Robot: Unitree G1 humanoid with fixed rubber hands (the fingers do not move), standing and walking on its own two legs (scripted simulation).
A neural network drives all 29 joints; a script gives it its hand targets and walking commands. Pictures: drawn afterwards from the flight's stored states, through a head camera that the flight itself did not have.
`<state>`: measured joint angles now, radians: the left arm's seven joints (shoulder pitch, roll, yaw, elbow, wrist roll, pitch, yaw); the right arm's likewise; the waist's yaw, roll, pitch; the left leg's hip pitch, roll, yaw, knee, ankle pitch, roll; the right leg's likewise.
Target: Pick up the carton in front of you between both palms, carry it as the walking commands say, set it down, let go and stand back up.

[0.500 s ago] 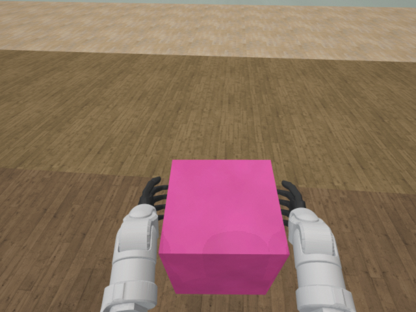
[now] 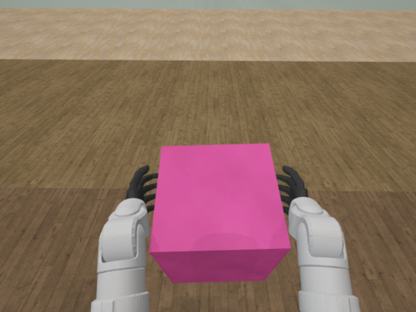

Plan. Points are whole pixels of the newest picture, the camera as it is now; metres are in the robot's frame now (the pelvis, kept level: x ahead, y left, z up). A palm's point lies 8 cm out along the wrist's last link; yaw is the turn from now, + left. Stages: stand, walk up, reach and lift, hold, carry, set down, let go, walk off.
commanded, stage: carry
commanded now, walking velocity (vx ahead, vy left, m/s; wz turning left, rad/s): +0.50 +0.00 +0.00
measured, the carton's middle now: (216, 218) +0.31 +0.01 +0.03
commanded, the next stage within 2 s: none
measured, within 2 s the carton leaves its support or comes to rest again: neither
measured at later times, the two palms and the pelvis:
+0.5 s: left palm (150, 141) +0.50 +0.18 +0.09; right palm (269, 150) +0.48 -0.12 +0.08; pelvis +0.26 +0.03 +0.00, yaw -1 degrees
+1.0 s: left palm (167, 90) +0.79 +0.18 +0.09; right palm (251, 88) +0.83 -0.12 +0.08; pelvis +0.59 +0.00 +0.01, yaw +4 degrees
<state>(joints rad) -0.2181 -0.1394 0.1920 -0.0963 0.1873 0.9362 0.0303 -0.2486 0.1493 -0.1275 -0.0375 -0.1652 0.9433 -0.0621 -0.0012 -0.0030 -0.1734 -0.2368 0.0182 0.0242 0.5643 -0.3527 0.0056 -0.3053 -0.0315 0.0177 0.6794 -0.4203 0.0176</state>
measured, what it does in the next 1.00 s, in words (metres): walks ahead: right foot, then left foot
